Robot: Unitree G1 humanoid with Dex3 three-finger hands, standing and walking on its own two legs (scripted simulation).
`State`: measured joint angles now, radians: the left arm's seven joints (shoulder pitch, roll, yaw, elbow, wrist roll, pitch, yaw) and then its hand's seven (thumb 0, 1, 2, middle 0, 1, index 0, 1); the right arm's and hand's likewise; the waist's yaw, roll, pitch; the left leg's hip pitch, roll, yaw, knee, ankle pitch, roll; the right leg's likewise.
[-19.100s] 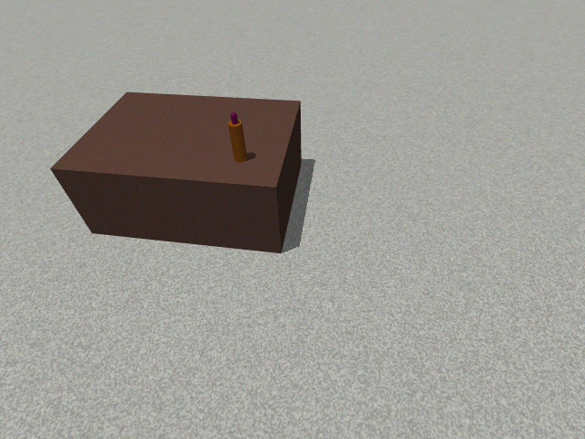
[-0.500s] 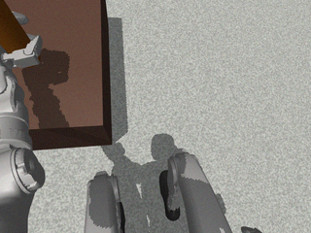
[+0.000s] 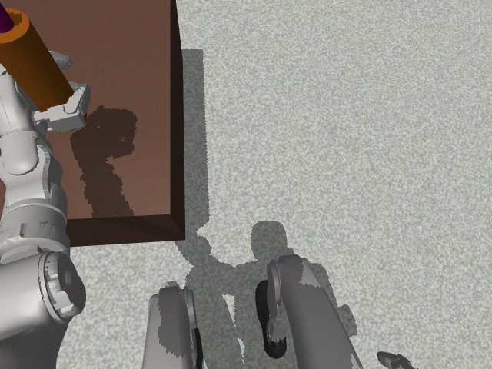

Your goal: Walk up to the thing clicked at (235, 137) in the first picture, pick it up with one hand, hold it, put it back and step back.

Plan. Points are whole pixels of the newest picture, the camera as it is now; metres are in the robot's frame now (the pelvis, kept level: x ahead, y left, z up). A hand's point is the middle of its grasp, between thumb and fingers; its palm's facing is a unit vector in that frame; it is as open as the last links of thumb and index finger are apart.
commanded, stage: lift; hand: left
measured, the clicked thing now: (33, 67) +0.55 +0.21 +0.05
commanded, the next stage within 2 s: hold in 1.70 s
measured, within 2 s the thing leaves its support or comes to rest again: neither
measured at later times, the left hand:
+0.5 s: hand (36, 108) +0.49 +0.20 +0.06, palm faces +0.23 -0.97 -0.06, open 6.8 cm
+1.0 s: hand out of the picture +0.43 +0.19 +0.16, palm faces +0.22 -0.97 -0.04, open 6.8 cm
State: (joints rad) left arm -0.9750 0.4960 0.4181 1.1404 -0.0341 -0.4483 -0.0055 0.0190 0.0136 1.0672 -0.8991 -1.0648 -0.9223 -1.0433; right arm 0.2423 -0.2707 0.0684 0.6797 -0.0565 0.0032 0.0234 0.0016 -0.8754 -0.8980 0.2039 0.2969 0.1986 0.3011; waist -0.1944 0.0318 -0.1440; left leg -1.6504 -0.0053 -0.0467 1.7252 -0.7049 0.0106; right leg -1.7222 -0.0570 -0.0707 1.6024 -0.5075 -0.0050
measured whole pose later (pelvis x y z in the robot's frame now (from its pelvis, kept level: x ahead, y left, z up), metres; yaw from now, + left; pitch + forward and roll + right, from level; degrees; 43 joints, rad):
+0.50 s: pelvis +0.01 +0.00 +0.06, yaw +0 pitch +29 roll -3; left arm -0.72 0.36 0.35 0.98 -0.06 -0.45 0.03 0.02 0.02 1.05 -0.89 -1.07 -0.91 -1.05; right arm 0.25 -0.25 0.03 0.71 -0.04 -0.01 0.01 0.00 -0.90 -0.90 0.20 0.30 0.20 0.30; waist -0.14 0.03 -0.15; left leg -1.37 0.00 -0.04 1.51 -0.65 0.01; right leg -1.44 -0.05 -0.07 1.40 -0.47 0.00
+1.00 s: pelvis +0.03 +0.00 +0.14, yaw +1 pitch +18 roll -2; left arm -0.41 0.22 0.19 0.71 -0.10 -0.43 0.07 0.02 0.02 1.06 -0.89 -1.07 -0.92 -1.04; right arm 0.24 -0.24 0.00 0.71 -0.02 -0.02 -0.01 0.01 -0.90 -0.90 0.20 0.30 0.20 0.30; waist -0.05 0.00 -0.10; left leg -0.93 0.01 -0.03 1.18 -0.57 0.01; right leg -0.99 -0.04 -0.07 1.09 -0.40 0.01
